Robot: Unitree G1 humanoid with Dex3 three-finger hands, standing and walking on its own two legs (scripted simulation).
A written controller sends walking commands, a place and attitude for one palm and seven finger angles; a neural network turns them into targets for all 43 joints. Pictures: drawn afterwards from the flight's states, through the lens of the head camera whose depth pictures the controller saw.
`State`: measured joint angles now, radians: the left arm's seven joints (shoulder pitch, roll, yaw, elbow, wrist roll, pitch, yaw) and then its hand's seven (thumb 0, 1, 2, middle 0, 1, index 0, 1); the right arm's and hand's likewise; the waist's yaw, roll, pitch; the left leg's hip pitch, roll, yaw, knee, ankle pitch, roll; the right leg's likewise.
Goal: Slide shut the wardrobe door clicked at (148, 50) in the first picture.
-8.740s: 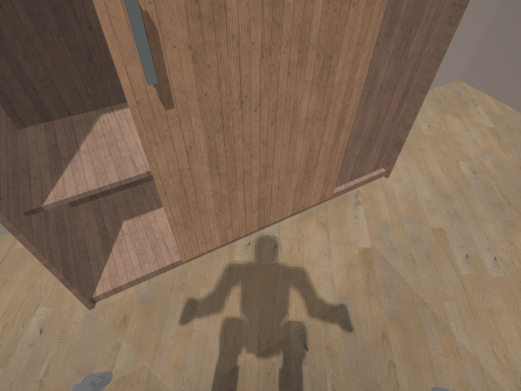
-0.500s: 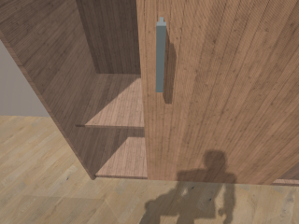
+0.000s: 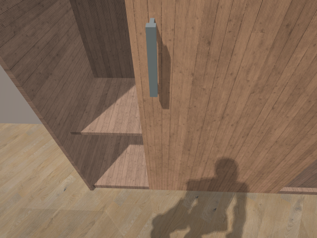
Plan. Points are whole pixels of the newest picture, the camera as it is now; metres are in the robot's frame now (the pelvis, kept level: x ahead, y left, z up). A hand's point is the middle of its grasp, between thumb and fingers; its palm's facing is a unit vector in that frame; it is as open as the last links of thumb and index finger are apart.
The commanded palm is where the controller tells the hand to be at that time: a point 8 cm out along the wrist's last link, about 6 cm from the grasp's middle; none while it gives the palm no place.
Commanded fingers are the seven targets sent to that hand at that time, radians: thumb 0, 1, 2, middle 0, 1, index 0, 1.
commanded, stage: come to a stop and stand still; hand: right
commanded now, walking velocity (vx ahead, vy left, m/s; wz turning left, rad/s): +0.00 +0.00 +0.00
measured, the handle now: (153, 60) +0.50 +0.04 +0.21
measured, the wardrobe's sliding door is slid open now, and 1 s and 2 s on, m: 0.37 0.37 0.37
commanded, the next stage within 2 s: look again from close up in 1.00 s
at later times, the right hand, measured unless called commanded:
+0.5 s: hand out of the picture -0.09 -0.21 -0.20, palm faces +0.12 +0.98 -0.16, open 7.4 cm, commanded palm none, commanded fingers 0.00 -0.90 -0.90 0.20 0.30 0.20 0.30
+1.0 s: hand out of the picture +0.03 -0.32 -0.17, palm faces +0.02 +0.97 -0.24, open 7.4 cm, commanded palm none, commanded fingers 0.00 -0.90 -0.90 0.20 0.30 0.20 0.30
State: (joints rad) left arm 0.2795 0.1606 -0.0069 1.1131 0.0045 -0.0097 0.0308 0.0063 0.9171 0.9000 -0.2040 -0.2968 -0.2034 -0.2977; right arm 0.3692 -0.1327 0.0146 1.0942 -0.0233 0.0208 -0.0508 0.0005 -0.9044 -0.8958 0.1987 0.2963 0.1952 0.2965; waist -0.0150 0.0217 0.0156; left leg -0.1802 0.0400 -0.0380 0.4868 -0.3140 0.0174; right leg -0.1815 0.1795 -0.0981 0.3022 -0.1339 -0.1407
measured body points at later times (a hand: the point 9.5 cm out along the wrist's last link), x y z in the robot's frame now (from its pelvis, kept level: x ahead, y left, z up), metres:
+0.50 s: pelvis -0.02 -0.05 -0.02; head -0.01 -0.08 +0.43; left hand +0.02 +0.19 -0.16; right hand -0.09 -0.26 -0.19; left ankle -0.02 +0.15 -0.73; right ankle +0.03 +0.01 -0.73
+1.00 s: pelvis -0.05 -0.11 +0.01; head -0.02 -0.14 +0.46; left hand -0.06 +0.11 -0.13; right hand +0.03 -0.37 -0.15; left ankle -0.08 +0.02 -0.66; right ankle -0.05 -0.21 -0.74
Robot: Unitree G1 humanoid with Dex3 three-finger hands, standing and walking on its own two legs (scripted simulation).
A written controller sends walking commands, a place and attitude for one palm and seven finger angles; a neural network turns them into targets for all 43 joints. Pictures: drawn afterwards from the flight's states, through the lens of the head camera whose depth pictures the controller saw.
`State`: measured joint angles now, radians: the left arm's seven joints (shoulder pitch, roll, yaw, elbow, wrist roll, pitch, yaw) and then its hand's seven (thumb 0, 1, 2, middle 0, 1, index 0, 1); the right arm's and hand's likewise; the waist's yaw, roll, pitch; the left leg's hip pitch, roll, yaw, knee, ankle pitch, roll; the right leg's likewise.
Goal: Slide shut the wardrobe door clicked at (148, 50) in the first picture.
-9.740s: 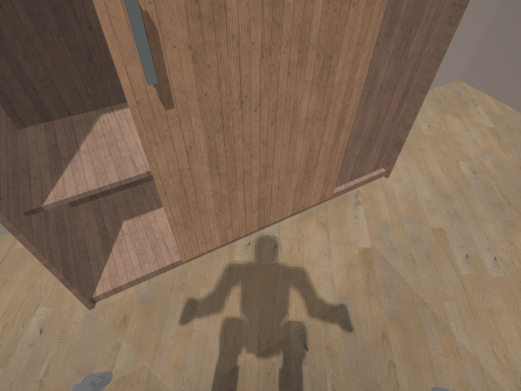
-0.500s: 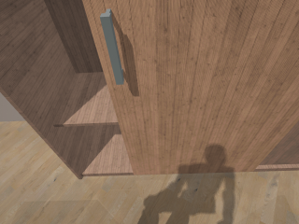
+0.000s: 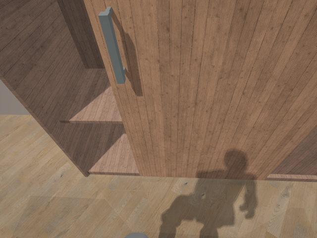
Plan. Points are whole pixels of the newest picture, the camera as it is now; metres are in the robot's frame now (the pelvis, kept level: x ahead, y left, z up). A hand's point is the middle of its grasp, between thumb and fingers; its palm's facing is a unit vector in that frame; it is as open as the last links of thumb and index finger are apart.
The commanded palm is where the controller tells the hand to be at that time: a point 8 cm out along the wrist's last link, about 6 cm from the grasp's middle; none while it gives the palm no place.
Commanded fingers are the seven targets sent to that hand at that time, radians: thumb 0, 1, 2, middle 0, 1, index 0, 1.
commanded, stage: look again from close up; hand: right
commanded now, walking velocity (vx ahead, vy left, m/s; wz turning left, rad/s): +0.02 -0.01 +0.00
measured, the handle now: (115, 48) +0.54 +0.16 +0.20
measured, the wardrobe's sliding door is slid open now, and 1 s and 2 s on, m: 0.37 0.37 0.37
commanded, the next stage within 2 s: shuffle to correct the standing spot in 1.08 s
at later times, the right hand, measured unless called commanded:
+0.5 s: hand out of the picture +0.02 -0.13 -0.17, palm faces +0.04 +0.98 -0.21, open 7.2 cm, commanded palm none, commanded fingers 0.00 -0.90 -0.90 0.20 0.30 0.20 0.30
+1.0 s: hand out of the picture -0.02 -0.13 -0.18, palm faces +0.04 +0.98 -0.18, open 7.4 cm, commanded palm none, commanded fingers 0.00 -0.90 -0.90 0.20 0.30 0.20 0.30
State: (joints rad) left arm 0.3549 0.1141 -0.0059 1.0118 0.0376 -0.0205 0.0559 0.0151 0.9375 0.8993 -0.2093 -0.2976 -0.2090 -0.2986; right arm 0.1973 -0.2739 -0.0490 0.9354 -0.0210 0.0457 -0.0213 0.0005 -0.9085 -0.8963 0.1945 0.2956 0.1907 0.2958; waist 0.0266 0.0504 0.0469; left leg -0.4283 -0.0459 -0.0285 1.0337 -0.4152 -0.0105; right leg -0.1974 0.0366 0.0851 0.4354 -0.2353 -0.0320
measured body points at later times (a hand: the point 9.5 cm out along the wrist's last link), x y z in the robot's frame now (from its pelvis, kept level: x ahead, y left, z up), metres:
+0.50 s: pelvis +0.00 +0.05 +0.00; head +0.01 +0.05 +0.45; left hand +0.00 +0.27 -0.16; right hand +0.02 -0.18 -0.16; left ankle +0.00 +0.15 -0.74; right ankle +0.00 -0.10 -0.74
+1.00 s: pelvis -0.01 +0.03 +0.00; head +0.00 +0.03 +0.45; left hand +0.00 +0.25 -0.16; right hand -0.02 -0.19 -0.16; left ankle +0.00 +0.15 -0.74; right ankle +0.00 -0.10 -0.74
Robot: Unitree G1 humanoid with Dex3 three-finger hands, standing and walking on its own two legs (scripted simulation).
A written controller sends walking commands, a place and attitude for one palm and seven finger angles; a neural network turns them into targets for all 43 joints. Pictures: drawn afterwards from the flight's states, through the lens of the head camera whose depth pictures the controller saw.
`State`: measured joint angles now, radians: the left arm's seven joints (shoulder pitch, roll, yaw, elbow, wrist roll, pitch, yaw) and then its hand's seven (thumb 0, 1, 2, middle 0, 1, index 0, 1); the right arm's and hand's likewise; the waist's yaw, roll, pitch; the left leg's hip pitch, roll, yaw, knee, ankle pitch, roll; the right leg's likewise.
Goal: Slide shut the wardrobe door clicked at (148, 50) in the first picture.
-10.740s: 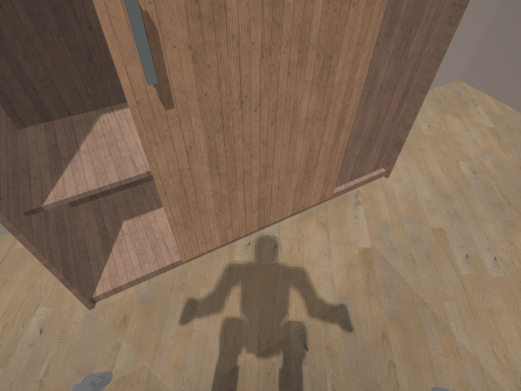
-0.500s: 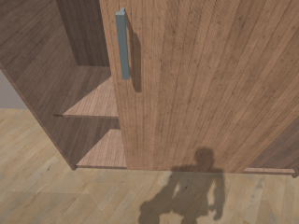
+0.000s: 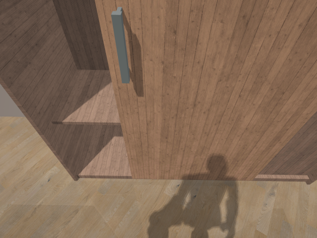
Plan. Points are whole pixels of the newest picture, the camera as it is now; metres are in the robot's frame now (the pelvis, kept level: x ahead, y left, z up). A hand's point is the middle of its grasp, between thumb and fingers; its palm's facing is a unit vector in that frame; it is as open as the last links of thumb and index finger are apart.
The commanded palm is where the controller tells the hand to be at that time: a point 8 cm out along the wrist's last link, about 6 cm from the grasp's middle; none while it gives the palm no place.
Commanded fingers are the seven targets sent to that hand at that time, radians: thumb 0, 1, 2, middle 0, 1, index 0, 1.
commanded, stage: look again from close up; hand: right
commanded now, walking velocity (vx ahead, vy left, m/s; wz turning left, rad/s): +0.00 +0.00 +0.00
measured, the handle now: (123, 48) +0.55 +0.13 +0.20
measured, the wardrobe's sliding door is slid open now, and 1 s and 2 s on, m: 0.37 0.37 0.37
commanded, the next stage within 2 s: shuffle to correct the standing spot in 0.08 s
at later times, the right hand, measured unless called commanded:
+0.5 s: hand out of the picture +0.00 -0.16 -0.18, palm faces +0.02 +0.98 -0.21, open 7.4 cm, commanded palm none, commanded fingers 0.00 -0.90 -0.90 0.20 0.30 0.20 0.30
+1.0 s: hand out of the picture +0.10 -0.09 -0.19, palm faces +0.05 +0.99 -0.15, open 7.4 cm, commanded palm none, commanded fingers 0.00 -0.90 -0.90 0.20 0.30 0.20 0.30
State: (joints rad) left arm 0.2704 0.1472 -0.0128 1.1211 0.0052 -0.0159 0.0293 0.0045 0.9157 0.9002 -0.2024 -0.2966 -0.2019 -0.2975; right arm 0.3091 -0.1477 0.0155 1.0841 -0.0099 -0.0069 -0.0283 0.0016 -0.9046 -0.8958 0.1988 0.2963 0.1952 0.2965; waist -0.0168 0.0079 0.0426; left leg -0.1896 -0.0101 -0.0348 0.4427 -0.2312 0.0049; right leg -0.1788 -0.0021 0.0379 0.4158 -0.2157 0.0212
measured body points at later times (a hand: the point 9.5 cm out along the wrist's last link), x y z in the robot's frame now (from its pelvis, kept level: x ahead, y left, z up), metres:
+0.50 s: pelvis +0.02 +0.02 -0.01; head +0.04 +0.03 +0.44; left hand -0.01 +0.24 -0.17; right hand +0.00 -0.21 -0.16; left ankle +0.01 +0.12 -0.74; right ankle +0.01 -0.13 -0.74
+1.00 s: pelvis +0.08 +0.09 +0.00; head +0.11 +0.06 +0.44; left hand +0.14 +0.32 -0.14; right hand +0.10 -0.14 -0.17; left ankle +0.06 +0.24 -0.66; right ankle +0.08 -0.04 -0.74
